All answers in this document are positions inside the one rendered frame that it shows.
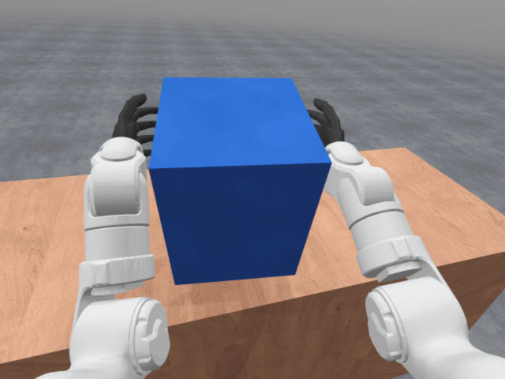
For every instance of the right robot hand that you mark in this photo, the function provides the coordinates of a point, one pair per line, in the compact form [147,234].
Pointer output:
[329,129]

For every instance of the robot left forearm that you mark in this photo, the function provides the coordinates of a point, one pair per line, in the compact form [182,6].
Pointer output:
[116,220]

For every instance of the right robot upper arm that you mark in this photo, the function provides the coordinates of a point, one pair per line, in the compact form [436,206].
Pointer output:
[418,323]

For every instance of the pedestal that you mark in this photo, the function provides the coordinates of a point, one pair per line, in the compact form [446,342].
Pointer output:
[312,325]

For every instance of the robot right forearm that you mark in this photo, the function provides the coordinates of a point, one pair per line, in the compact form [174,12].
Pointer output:
[387,248]

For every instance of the left robot hand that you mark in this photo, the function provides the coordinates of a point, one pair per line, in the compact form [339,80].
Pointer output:
[127,125]

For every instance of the carton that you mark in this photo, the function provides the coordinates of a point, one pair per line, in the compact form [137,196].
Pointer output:
[238,169]

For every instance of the left robot upper arm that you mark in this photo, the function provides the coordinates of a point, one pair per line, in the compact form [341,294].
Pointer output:
[118,339]

